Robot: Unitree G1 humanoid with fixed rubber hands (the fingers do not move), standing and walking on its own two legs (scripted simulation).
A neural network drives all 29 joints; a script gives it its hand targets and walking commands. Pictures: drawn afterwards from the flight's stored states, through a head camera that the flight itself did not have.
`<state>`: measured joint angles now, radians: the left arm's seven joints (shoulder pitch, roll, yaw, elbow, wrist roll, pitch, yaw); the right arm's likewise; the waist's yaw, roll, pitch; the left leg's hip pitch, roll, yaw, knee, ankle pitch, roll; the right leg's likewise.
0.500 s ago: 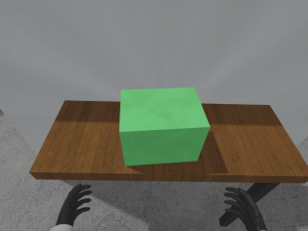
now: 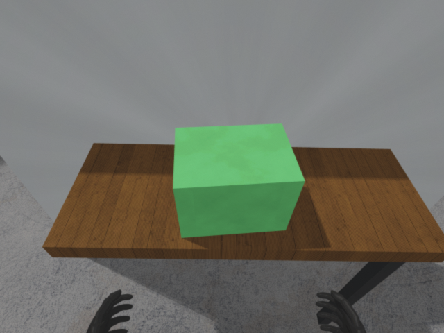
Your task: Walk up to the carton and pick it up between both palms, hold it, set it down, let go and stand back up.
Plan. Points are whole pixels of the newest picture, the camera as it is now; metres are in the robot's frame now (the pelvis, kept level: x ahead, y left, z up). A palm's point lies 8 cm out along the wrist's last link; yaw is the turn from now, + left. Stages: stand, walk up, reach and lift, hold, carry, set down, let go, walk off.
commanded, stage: set down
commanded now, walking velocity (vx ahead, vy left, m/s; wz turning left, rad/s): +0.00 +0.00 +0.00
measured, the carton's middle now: (231, 180) +0.43 +0.00 +0.03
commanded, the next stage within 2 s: let go in 0.20 s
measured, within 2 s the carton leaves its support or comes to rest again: neither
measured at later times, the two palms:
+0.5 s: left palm out of the picture +0.15 +0.22 -0.08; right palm out of the picture +0.15 -0.24 -0.08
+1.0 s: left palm out of the picture +0.08 +0.25 -0.11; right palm out of the picture +0.09 -0.27 -0.10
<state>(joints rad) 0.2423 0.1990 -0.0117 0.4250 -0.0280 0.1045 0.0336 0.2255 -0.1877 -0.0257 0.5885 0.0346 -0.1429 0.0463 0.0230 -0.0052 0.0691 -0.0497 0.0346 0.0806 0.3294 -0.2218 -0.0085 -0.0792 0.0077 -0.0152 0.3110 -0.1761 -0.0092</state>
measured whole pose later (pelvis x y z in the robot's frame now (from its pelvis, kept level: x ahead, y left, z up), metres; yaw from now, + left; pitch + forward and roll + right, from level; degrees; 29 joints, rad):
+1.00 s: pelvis -0.01 -0.01 -0.01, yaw +2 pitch -2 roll -1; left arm 0.32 0.25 0.05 0.68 0.03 -0.03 -0.01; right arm 0.31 -0.25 -0.04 0.74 -0.01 -0.05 0.01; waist 0.00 -0.01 -0.01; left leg -0.17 0.04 0.05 0.48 -0.28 -0.01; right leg -0.19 0.01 -0.05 0.45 -0.24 -0.01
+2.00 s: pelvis -0.04 +0.01 -0.01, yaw +1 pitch -2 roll +0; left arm 0.39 0.26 -0.02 0.83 0.01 -0.02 0.01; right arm 0.41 -0.25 0.00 0.80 -0.01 -0.02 0.00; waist 0.00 -0.02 0.00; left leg -0.21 0.01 0.06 0.49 -0.24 0.02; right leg -0.23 -0.03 -0.03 0.48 -0.21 0.01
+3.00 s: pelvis -0.02 +0.00 -0.01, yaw +2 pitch -1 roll +0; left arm 0.37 0.24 -0.03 0.94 0.00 -0.01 0.02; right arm 0.38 -0.23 0.02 0.92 0.00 -0.02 -0.02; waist 0.00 -0.01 0.01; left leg -0.18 0.02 0.06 0.44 -0.24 0.01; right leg -0.21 -0.02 -0.03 0.44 -0.21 0.00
